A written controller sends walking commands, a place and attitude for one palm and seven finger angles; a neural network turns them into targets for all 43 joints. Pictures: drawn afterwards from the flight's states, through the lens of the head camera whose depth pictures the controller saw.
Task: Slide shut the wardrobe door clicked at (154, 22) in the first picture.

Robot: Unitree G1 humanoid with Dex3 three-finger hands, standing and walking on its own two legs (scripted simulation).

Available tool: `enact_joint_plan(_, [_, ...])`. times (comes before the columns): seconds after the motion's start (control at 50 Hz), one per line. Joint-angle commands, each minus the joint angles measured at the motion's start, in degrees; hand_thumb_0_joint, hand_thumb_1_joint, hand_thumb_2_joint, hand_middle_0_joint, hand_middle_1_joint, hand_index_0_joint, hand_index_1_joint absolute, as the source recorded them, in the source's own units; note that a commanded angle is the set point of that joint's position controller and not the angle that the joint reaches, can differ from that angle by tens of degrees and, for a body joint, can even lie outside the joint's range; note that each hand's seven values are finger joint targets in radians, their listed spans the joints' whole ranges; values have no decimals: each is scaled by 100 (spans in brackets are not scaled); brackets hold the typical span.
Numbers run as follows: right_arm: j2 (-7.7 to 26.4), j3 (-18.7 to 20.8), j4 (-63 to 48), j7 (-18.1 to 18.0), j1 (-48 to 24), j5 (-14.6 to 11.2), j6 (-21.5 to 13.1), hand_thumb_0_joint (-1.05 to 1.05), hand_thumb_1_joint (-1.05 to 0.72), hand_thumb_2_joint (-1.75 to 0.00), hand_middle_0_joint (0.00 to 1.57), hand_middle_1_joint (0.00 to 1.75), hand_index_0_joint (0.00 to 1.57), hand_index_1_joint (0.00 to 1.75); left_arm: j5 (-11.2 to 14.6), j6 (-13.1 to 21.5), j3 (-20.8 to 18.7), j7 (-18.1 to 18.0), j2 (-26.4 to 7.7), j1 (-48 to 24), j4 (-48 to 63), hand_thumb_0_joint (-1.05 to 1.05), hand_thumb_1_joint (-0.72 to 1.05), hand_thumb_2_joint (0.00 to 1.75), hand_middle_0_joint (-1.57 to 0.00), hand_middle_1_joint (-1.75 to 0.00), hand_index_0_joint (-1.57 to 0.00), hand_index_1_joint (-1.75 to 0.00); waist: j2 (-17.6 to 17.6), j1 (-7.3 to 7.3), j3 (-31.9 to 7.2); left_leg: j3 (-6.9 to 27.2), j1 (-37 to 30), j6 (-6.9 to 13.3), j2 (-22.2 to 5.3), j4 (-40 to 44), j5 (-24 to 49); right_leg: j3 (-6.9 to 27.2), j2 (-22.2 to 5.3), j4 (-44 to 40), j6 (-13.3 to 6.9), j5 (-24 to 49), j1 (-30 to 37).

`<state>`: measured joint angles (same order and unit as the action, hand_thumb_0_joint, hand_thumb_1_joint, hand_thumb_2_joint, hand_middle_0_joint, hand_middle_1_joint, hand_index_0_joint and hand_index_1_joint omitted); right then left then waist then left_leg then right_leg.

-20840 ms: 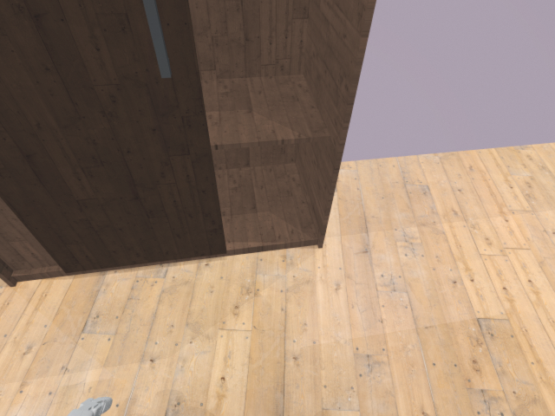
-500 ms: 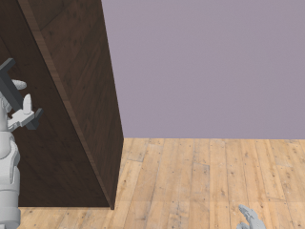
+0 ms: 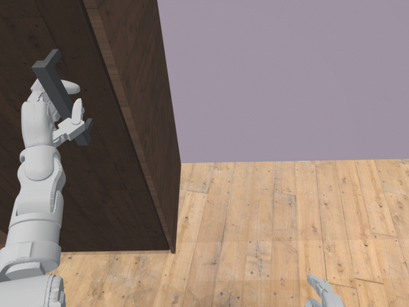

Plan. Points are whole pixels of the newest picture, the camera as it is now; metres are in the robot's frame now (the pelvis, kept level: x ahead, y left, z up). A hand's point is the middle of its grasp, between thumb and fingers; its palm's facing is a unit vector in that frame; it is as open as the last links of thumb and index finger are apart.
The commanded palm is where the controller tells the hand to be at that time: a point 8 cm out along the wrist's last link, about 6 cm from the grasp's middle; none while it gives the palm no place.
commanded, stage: stop walking and hold the door there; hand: left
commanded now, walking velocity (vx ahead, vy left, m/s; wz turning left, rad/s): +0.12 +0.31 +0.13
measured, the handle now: (70, 101) +0.43 +0.28 +0.19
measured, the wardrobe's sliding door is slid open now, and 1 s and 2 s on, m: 0.00 0.00 0.00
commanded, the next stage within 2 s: loosen the grip on the handle in 1.56 s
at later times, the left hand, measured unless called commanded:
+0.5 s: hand (74, 121) +0.39 +0.26 +0.18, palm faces +0.10 -0.99 -0.11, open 5.8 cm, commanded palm +0.36 +0.30 +0.17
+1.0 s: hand (73, 121) +0.38 +0.26 +0.18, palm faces +0.04 -0.99 -0.10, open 5.9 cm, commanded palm +0.36 +0.29 +0.17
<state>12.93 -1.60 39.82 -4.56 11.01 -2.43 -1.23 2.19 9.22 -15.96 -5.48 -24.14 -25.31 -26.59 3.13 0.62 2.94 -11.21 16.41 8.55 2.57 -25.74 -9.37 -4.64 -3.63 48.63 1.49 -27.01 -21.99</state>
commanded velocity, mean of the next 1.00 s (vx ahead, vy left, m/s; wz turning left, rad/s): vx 0.05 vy -0.08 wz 0.03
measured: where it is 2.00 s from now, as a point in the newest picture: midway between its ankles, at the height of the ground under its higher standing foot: outside the picture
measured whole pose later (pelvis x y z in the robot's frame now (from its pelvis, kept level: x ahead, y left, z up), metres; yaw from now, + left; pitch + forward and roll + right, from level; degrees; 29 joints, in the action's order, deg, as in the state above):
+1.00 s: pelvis -0.02 +0.13 +0.01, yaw +1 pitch -2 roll -2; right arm 8.8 -2.3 38.3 -2.3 6.0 -1.0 -3.8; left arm 3.8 4.0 0.2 -3.7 -12.4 -31.7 -12.6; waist -0.1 -2.8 9.7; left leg -3.8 11.3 -1.9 -6.3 -28.1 -14.4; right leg -1.8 -0.3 37.5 1.1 -17.5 -19.9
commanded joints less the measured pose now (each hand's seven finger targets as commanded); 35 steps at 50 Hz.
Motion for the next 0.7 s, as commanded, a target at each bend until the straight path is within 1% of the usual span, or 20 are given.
enact_joint_plan(0.0, [968,296,-738,56,-730,117,-382,0,-90,-90,20,30,20,30,14,267,-462,-92,-1636,-1966,1074,0,90,90,-45,-140,-45,-140,583,-301,-1481,1279,-439,-684,-1059,818,202,-458,-15,-1854,-157,461,1370])
enact_joint_plan(0.02, [987,326,-762,91,-825,166,-359,0,-90,-90,20,30,20,30,10,290,-524,-86,-1751,-1955,1124,0,90,90,-45,-140,-45,-140,206,-418,-1548,1194,191,-1010,-814,52,-274,-156,-375,-2686,-402,991,2165])
enact_joint_plan(0.04, [1038,396,-706,139,-736,197,-241,0,-90,-90,20,30,20,30,-66,296,-742,-114,-2149,-1843,884,0,90,90,-45,-140,-45,-140,-1421,-412,-1283,1147,1542,-1180,-340,-1727,-1555,1971,-2003,-3569,-1070,984,2685])
enact_joint_plan(0.06, [1144,460,-757,145,-698,198,-199,0,-90,-90,20,30,20,30,17,269,-764,-94,-2113,-1979,837,0,90,90,-45,-140,-45,-140,-2157,-377,-942,1831,2447,-1310,-235,-3946,-2094,3937,-3500,-3920,-1701,1598,2147])
enact_joint_plan(0.08, [1168,431,-607,163,-630,237,-259,0,-90,-90,20,30,20,30,77,227,-826,-112,-2028,-2261,750,0,90,90,-45,-140,-45,-140,-1392,-276,-919,2456,2419,-1181,-590,-4890,-1709,3145,-3601,-3496,-1663,2613,1835])
enact_joint_plan(0.12, [708,289,-681,212,-418,120,-329,0,-90,-90,20,30,20,30,-27,254,-363,-8,-1482,-2694,1330,0,90,90,-45,-140,-45,-140,-1703,31,-1681,2168,2136,-1168,-572,-5036,-1175,1393,-2608,-2805,-1033,2673,2088])
enact_joint_plan(0.14, [669,244,-697,186,-483,130,-292,0,-90,-90,20,30,20,30,-14,271,-670,6,-1865,-2641,1408,0,90,90,-45,-140,-45,-140,-1715,20,-1670,1827,2018,-1158,-577,-4674,-984,947,-2307,-2753,-832,2702,2058])
enact_joint_plan(0.22, [564,286,-689,41,-597,178,-314,0,-90,-90,20,30,20,30,-64,269,-924,11,-1992,-2147,1501,0,90,90,-45,-140,-45,-140,-1532,-206,-1296,589,434,-939,-473,-1592,-1131,276,-1840,-2637,-463,2588,1347])
enact_joint_plan(0.28, [476,307,-683,-64,-676,162,-363,0,-90,-90,20,30,20,30,-34,242,-349,17,-1270,-2640,2261,0,90,90,-45,-140,-45,-140,-1173,28,-1549,-214,-1074,-996,-70,-143,-366,-184,-1189,-1868,-331,1687,767])
enact_joint_plan(0.3, [546,370,-718,-95,-627,134,-392,0,-90,-90,20,30,20,30,-24,311,-198,53,-1092,-2752,2535,0,90,90,-45,-140,-45,-140,-454,91,-1702,-99,-1564,-1011,-274,15,-135,-367,-865,-1161,-252,1725,534])
enact_joint_plan(0.34, [810,457,-866,-107,-614,43,-424,0,-90,-90,20,30,20,30,90,413,522,157,-278,-2882,2991,0,90,90,-45,-140,-45,-140,1566,150,-1678,2150,-2074,-279,-1896,346,1346,-566,132,737,73,-364,-679])
enact_joint_plan(0.36, [811,446,-776,-64,-491,45,-437,0,-90,-90,20,30,20,30,18,436,646,183,-157,-3335,3191,0,90,90,-45,-140,-45,-140,1114,175,-1739,2722,-2115,121,-2222,425,2129,-127,322,1189,-29,-864,-871])
enact_joint_plan(0.38, [586,413,-732,-14,-491,0,-455,0,-90,-90,20,30,20,30,42,384,1123,285,489,-3205,2927,0,90,90,-45,-140,-45,-140,461,147,-1493,2326,-1981,252,-2185,177,2708,29,188,613,-43,-682,-828])
enact_joint_plan(0.44, [616,348,-653,124,-720,24,-434,0,-90,-90,20,30,20,30,11,323,1003,182,172,-3527,3285,0,90,90,-45,-140,-45,-140,1691,96,-1618,1410,-1414,-170,-1853,-524,2299,-66,248,-936,-159,414,290])
enact_joint_plan(0.48, [694,355,-696,180,-637,30,-371,0,-90,-90,20,30,20,30,-49,205,910,151,32,-3250,3019,0,90,90,-45,-140,-45,-140,1281,-14,-1851,1151,-957,-437,-1633,-866,1464,-21,359,-1947,-208,1208,1267])
enact_joint_plan(0.54, [501,394,-801,140,-673,10,-378,0,-90,-90,20,30,20,30,-17,-59,415,71,-484,-2698,2432,0,90,90,-45,-140,-45,-140,-2292,-139,-1590,769,1010,-907,-305,-2946,-2052,2244,-1094,-3057,-1141,1958,2006])
enact_joint_plan(0.56, [549,391,-704,121,-641,29,-385,0,-90,-90,20,30,20,30,46,-101,642,102,-136,-2915,2573,0,90,90,-45,-140,-45,-140,-2566,-162,-1498,1159,1160,-890,-486,-3470,-2191,2041,-1296,-2993,-1293,2448,2101])
enact_joint_plan(0.6, [368,161,-649,53,-684,94,-392,0,-90,-90,20,30,20,30,75,-61,857,106,224,-3099,2590,0,90,90,-45,-140,-45,-140,-2106,-90,-1828,1064,799,-866,-702,-2483,-1909,1128,-1101,-2305,-1283,3697,2264])
enact_joint_plan(0.66, [421,156,-546,-25,-635,155,-321,0,-90,-90,20,30,20,30,84,17,875,131,203,-2900,2617,0,90,90,-45,-140,-45,-140,-671,78,-2117,696,-1351,-878,-653,282,492,266,-442,-1039,-484,3298,1245])
enact_joint_plan(0.68, [663,263,-691,12,-728,168,-312,0,-90,-90,20,30,20,30,126,94,1126,160,482,-3037,2917,0,90,90,-45,-140,-45,-140,881,68,-2167,2212,-2277,-499,-1770,359,1858,18,113,-199,-109,1798,-134])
